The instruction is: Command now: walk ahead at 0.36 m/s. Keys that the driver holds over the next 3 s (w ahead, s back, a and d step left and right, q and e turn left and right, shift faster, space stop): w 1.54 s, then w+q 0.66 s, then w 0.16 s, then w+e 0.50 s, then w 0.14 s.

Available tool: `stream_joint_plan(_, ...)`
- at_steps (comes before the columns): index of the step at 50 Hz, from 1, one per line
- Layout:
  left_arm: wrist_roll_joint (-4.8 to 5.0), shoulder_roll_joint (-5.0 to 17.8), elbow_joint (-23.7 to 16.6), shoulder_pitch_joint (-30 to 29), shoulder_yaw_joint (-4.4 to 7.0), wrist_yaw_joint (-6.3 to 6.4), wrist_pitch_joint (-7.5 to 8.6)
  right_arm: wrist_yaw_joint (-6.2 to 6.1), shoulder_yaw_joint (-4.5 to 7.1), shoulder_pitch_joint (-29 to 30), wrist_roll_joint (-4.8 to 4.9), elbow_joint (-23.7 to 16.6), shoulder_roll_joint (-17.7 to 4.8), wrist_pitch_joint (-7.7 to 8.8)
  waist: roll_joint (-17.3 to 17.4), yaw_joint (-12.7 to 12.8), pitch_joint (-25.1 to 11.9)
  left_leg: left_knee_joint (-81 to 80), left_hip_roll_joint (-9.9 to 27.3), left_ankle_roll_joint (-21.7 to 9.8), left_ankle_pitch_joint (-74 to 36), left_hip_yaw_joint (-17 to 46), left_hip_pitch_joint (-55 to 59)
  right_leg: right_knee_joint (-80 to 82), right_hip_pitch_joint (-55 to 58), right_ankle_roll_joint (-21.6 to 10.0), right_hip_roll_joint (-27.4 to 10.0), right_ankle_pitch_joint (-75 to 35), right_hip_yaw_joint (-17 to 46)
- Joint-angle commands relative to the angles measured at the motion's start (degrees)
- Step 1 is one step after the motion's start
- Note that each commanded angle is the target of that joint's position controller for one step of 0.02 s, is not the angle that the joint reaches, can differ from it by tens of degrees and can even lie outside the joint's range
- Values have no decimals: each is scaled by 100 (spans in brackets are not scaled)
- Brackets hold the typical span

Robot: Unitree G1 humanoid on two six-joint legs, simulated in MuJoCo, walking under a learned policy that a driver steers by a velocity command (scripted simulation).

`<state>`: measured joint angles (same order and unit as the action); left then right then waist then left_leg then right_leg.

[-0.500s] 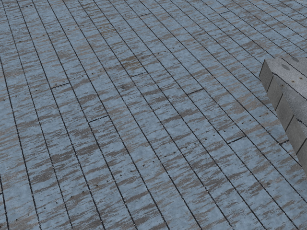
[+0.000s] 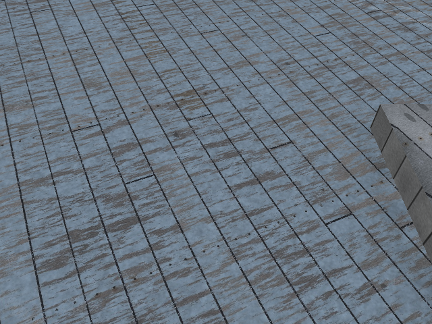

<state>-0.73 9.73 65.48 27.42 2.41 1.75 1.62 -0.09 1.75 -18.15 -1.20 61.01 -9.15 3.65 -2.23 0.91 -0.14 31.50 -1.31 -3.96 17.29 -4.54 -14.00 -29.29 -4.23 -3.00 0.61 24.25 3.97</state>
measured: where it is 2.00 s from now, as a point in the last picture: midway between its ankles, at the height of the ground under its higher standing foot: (208, 184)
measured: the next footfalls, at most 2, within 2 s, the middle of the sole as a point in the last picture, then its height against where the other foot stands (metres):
right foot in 0.46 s outside the picture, level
left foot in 1.00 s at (187, 272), level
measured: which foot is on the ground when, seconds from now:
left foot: down 0.00-0.44, up 0.46-0.98, down 1.00-1.00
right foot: down 0.00-0.00, up 0.02-0.44, down 0.46-1.00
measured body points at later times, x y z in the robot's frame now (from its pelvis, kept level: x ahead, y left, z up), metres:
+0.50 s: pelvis +0.25 +0.00 -0.02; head +0.28 +0.00 +0.43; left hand +0.40 +0.23 -0.14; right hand +0.14 -0.21 -0.16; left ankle +0.02 +0.08 -0.67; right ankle +0.35 -0.04 -0.73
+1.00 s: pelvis +0.53 +0.03 -0.01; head +0.57 +0.03 +0.44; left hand +0.41 +0.24 -0.15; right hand +0.73 -0.18 -0.12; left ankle +0.66 +0.10 -0.73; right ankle +0.35 -0.05 -0.73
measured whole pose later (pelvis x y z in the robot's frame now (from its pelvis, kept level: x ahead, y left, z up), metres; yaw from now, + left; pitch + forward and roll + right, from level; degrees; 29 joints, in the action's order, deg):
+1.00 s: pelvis +0.53 +0.03 -0.01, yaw +0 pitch +1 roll -1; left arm -1.4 8.7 63.5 29.4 1.1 1.1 5.8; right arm 1.0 1.7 0.4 -1.3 50.8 -9.2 3.9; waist 0.4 3.7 4.0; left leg 29.2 -0.8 -7.1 6.1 -6.4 -26.3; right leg -18.1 7.6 -4.1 3.8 24.8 -3.8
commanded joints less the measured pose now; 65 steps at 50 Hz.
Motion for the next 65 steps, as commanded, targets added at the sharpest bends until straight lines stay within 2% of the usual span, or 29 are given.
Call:
stream_joint_plan(1, -47, 142, -748, -726, -20, -111, 238, -22, 364, -2575, 56, 526, -1211, 41, 2083, -1005, 471, -2396, 2151, -676, 1952, 3944, 2547, -2479, -3613, -231, 354, 600, -623)
stream_joint_plan(2, -204, 434, -748, -836, 42, -155, 227, -32, 278, -2009, 23, 405, -865, -17, 1109, -616, 898, -2388, 2240, -727, 2168, 3933, 1911, -3358, -3769, -295, -56, 399, -338)
stream_joint_plan(3, -188, 270, -755, -929, 11, -213, 259, -8, 225, -1411, 9, 167, -716, 7, 569, -405, 1130, -2428, 2064, -690, 1824, 3421, 1418, -3556, -3741, -310, -274, -184, -220)
stream_joint_plan(4, -123, 162, -731, -935, -12, -258, 306, -6, 194, -1043, -5, 29, -655, 51, 395, -246, 1103, -2493, 1825, -638, 1082, 2869, 1216, -3499, -3567, -272, -409, -644, -205)
stream_joint_plan(10, -112, 252, -907, -1383, 76, -342, 140, -73, 1, -1599, 39, 273, -378, 225, 668, -144, 672, -2185, 1217, -450, -2860, 1139, 1738, -3088, -3743, -36, -353, -1324, -760)
stream_joint_plan(14, -55, 138, -1386, -2583, -9, -356, 109, -101, -83, -1655, 21, 275, -357, 240, 748, -288, 905, -2244, 1042, -427, -3693, 762, 1428, -1775, -3563, 2, -158, -1743, -1106)
stream_joint_plan(17, -7, 165, -1561, -2963, -53, -339, 110, -140, -79, -1695, 16, 309, -495, 275, 873, -305, 919, -2183, 1107, -433, -4407, 622, 1395, -799, -2858, -160, 51, -1919, -1322)
stream_joint_plan(20, 0, 478, -1410, -2226, 66, -238, 152, -177, -28, -1470, 15, 298, -704, 316, 926, 144, 428, -1164, 1248, -355, -6334, 485, 1715, -524, -1737, -497, 364, -1697, -1311)
stream_joint_plan(22, -19, 703, -897, -655, 225, -159, 232, -161, 18, -1210, 41, 247, -828, 272, 827, 845, -325, 722, 1129, -320, -5938, 368, 1464, 112, -95, -729, 348, -1870, -1096)
stream_joint_plan(23, -163, 1091, -725, 139, 350, -110, 255, -112, -27, -1234, 70, 128, -636, 262, 382, 1064, -825, 2319, 850, -303, -4009, 223, 465, 303, 1092, -963, -681, -879, 43)
stream_joint_plan(24, -278, 1496, -778, 187, 426, -153, 243, -40, -126, -1929, 170, 34, 126, 221, -774, 492, -1322, 4590, -232, -141, 1218, 161, -1464, 778, 2288, -1811, -2423, -674, 3049)
stream_joint_plan(25, -16, 1300, -785, -249, 416, -213, 188, -32, 29, -1491, 96, -17, -492, 175, -150, 515, -1099, 5028, -117, -247, 905, 777, -2093, 1553, 1801, -1908, -2271, 497, 3704)
stream_joint_plan(26, 46, 943, -909, -924, 306, -226, 206, -9, 76, -837, 45, -271, -621, 185, -25, 266, -126, 4764, 222, -288, 290, 768, -2370, 1801, 904, -1659, -2113, 716, 2807)
stream_joint_plan(27, 27, 600, -932, -1209, 217, -251, 271, 10, 88, -538, 13, -336, -570, 206, 276, 136, 293, 4422, 396, -289, -56, 752, -2152, 2001, 157, -1462, -1862, -15, 2203)
stream_joint_plan(29, -7, 269, -767, -1084, 92, -194, 388, 49, 85, -691, -85, -269, -329, 90, 297, -228, 410, 3887, 603, -165, -199, 748, -1484, 2102, -613, -1125, -1407, -1271, 1208)
stream_joint_plan(31, -2, 331, -628, -761, 66, -155, 483, 97, 80, -701, -106, -291, -177, -20, 177, -338, 402, 3551, 630, -49, -225, 625, -1388, 2128, -714, -1053, -1247, -2093, 742)
stream_joint_plan(35, 14, 569, -546, -282, 59, -153, 510, 159, 120, 344, -98, -678, -347, -138, 17, -212, 626, 2731, 763, 127, -927, 329, -2193, 2306, -483, -901, -1050, -2734, 220)
stream_joint_plan(40, 25, 514, -466, 282, -20, -138, 500, 194, 51, 1571, 7, -1085, -276, -113, -118, 121, 665, 1136, 553, 213, -1762, -29, -2229, 2189, 12, -627, -867, -3902, -186)
stream_joint_plan(45, -54, 596, -328, 628, -27, -61, 479, 169, 36, 2176, 22, -1323, -362, -51, -208, 252, 677, 280, 312, -19, -1561, -157, -2219, 1837, 1031, -714, -1147, -4754, -220)
stream_joint_plan(48, -84, 758, -350, 352, 16, -16, 476, 88, 133, 1501, 5, -1178, -552, 26, -313, -169, 313, -28, -46, -328, -850, -242, -1206, 888, 1287, -658, -1256, -6594, -348)
stream_joint_plan(50, -34, 807, -400, 140, 28, -34, 441, -7, 292, -152, -67, -646, -816, 118, -174, -872, -494, -597, -9, -602, -1149, -77, 796, -1014, 658, -522, -1027, -6119, -537)
stream_joint_plan(51, 25, 586, -594, 153, -34, -57, 448, -59, 432, -1119, -211, -477, -1323, 143, 417, -1124, -1218, -598, 1351, -895, -745, 1405, 2222, -2785, -551, -443, -674, -3825, -760)
stream_joint_plan(52, 220, 96, -584, 932, -77, -131, 413, 8, 514, -1056, -203, -480, -1628, 91, 1565, -643, -1655, -1290, 2708, -1812, -630, 4217, 3374, -4730, -2588, -248, 451, 665, -697)
stream_joint_plan(53, 52, 618, -609, 356, 49, -109, 369, 66, 462, -498, 14, -542, -1300, 34, 524, -534, -1036, -1618, 2340, -1565, 154, 3984, 2706, -4914, -3068, -351, 43, 182, -59)
stream_joint_plan(54, 14, 621, -813, -218, 71, -143, 398, 91, 352, 82, 59, -644, -951, 51, 415, -374, -228, -1844, 2134, -1333, 64, 3113, 1814, -4621, -3171, -350, -174, -388, -80)
stream_joint_plan(55, 3, 525, -851, -435, 72, -157, 409, 109, 277, 303, 26, -638, -675, 100, 197, -221, 139, -2046, 1874, -1148, -564, 2549, 1192, -4312, -2980, -328, -345, -699, -104)
stream_joint_plan(57, -122, 318, -814, -318, 65, -216, 275, 46, 167, 186, 36, -470, -377, 179, 360, 62, 253, -2213, 1435, -830, -1303, 1705, 577, -3822, -2475, -206, -528, -884, -158)
stream_joint_plan(61, -152, 277, -997, -758, 86, -311, 105, 4, 184, -393, 60, -252, -673, 290, 483, 127, 375, -2372, 1240, -776, -2125, 1143, 534, -3332, -2821, -6, -611, -1250, -412)
stream_joint_plan(65, -96, 368, -1382, -1861, 75, -343, 75, 9, 131, -835, 58, -187, -657, 269, 552, -116, 585, -2477, 1083, -640, -2663, 855, 816, -2337, -3400, 142, -673, -2013, -631)
Over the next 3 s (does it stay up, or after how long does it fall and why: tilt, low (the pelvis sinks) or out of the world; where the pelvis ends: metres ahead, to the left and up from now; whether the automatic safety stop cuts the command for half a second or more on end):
stays up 1.59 0.15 0.02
